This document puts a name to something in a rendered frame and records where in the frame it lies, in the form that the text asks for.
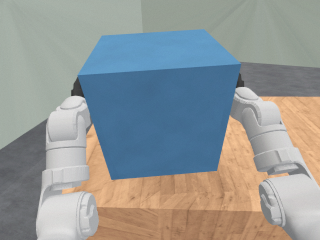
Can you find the pedestal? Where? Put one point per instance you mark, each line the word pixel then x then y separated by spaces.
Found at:
pixel 214 205

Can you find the robot left upper arm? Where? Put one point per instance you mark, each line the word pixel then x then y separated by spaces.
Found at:
pixel 69 216

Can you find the right robot hand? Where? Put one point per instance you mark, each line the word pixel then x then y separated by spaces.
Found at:
pixel 240 82

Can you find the robot right upper arm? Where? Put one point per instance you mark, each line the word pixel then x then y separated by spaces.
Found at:
pixel 293 203

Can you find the robot left forearm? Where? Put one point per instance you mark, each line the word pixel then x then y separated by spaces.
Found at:
pixel 66 143

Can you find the carton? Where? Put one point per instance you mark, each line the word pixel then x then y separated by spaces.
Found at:
pixel 160 102

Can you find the robot right forearm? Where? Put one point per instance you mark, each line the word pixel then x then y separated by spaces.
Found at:
pixel 273 150

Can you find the left robot hand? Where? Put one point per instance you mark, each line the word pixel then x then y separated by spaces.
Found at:
pixel 77 89

